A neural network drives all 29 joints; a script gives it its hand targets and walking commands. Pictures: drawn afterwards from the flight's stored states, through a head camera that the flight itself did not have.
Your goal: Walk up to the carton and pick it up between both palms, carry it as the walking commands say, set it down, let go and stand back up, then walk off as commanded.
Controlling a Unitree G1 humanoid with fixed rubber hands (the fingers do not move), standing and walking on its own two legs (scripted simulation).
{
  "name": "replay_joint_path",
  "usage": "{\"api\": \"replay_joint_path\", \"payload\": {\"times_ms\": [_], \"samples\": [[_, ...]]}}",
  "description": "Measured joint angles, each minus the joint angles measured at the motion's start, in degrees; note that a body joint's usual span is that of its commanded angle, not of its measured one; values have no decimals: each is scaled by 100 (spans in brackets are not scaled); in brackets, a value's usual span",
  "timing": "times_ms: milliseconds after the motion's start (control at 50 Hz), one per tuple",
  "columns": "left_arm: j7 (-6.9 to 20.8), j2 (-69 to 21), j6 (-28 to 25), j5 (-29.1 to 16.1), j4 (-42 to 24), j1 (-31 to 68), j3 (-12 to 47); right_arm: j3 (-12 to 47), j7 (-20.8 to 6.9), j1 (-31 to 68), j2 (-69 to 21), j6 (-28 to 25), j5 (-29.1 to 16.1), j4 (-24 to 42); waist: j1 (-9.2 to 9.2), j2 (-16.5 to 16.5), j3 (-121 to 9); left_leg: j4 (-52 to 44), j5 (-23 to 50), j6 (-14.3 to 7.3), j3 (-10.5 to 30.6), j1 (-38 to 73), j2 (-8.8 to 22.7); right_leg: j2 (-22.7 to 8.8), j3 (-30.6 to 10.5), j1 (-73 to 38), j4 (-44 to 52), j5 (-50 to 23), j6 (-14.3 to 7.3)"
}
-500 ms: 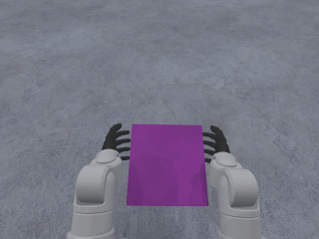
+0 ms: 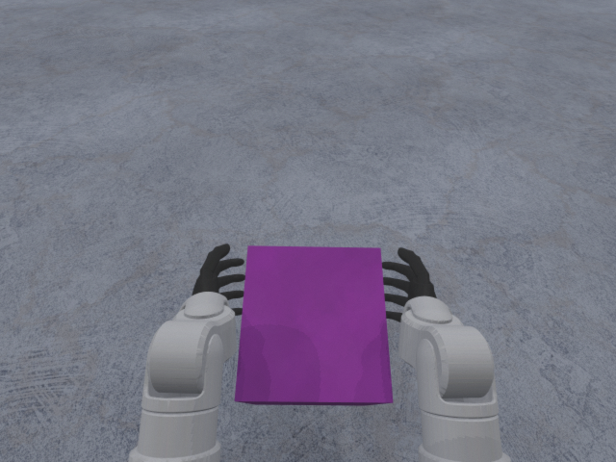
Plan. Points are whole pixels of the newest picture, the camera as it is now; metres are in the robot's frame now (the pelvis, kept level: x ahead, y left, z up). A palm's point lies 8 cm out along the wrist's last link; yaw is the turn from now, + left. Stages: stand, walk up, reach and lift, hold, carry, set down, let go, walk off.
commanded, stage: carry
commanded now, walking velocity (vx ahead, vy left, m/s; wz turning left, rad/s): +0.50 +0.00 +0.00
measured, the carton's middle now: (311, 333) +0.31 +0.00 +0.02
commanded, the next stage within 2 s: none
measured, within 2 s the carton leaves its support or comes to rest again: neither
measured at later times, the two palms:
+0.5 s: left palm (254, 154) +0.64 +0.11 +0.09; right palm (386, 157) +0.64 -0.14 +0.09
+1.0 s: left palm (276, 111) +0.78 +0.08 +0.11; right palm (391, 116) +0.78 -0.17 +0.10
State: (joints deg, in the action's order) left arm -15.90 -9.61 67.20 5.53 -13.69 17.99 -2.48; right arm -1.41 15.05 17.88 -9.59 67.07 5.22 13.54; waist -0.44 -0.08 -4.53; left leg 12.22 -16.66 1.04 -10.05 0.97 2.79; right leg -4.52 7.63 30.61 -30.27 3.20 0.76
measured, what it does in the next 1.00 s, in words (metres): walks ahead: right foot, then left foot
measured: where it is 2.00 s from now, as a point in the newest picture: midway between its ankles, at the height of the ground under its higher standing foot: (312, 434)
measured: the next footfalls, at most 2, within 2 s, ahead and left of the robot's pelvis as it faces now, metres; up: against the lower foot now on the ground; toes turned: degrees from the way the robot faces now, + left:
right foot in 0.06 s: +0.22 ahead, -0.12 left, +0.00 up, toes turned -9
left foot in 0.48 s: +0.49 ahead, +0.09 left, +0.00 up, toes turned +10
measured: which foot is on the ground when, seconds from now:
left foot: down 0.00-0.06, up 0.08-0.46, down 0.48-1.00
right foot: up 0.00-0.04, down 0.06-0.52, up 0.54-0.68, down 0.70-1.00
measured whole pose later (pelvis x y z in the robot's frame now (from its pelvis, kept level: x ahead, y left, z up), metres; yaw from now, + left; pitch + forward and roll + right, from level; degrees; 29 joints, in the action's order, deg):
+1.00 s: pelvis +0.48 -0.04 -0.01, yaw +1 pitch +5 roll +1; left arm -15.6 -10.1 68.3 5.1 -11.7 19.5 -3.0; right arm -2.8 16.1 18.5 -9.8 68.0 5.2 12.9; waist -0.2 0.0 -6.1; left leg 31.3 -14.9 1.3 -8.6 -17.8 4.3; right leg -2.2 7.1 13.4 -32.1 19.6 -0.6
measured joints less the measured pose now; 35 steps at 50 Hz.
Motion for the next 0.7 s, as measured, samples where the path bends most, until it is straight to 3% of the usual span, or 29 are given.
{"api": "replay_joint_path", "payload": {"times_ms": [40,80,100,140,180,240,380,480,540,580,640,700], "samples": [[3,-11,59,0,32,41,-30,5,26,32,-9,73,32,-13,-4,-15,-71,291,-432,153,64,226,75,69,166,-264,421,-71,-43],[13,-39,53,0,194,123,-32,-77,58,80,-18,102,79,-76,36,-194,-108,1307,-1016,238,185,49,345,220,336,-422,305,23,-315],[18,-55,45,-16,310,169,-9,-144,73,72,-14,109,99,-99,73,-259,-91,2263,-980,223,342,-340,406,250,393,-405,65,266,-423],[30,-69,69,-59,427,213,37,-220,111,25,-3,155,100,-71,91,-245,-3,4027,-850,134,674,-1268,233,215,442,-535,-2,620,-498],[41,-58,81,-45,417,176,31,-192,115,0,4,178,45,-50,79,-227,97,4799,-530,86,745,-2018,135,217,467,-830,311,647,-430],[52,-43,14,-52,289,131,-68,-96,92,4,2,95,-12,-13,110,-165,237,4567,-121,68,689,-2755,155,259,425,-1316,810,700,-455],[134,-15,-119,-152,-56,43,-25,-54,160,5,0,-129,7,162,142,-47,374,2708,1050,15,474,-3450,130,239,277,-2465,1481,1104,-285],[115,-12,-51,-95,-170,41,25,-72,150,28,-9,-72,-32,258,72,-60,327,1281,2354,-142,-6,-2849,-54,221,193,-3043,822,2068,-52],[61,-32,-18,-27,-74,117,-134,-47,104,154,-45,-70,-28,37,-16,176,281,1578,1125,-495,-87,-2717,-158,57,-55,-2367,-952,2476,58],[16,-39,1,-8,-16,134,-170,-86,88,232,-74,-40,-22,-74,4,184,391,1550,1038,-393,-77,-2620,-93,205,-338,-1791,-1710,2682,100],[12,-33,11,-56,-74,115,-115,-136,75,240,-77,-60,10,-63,78,142,551,1275,985,-391,-83,-2349,-8,252,-385,-1324,-1087,2492,134],[23,-49,-26,-94,-154,153,-74,-169,69,202,-64,-131,26,60,90,164,610,1297,838,-300,-58,-2181,-2,153,-253,-1252,110,1343,106]]}}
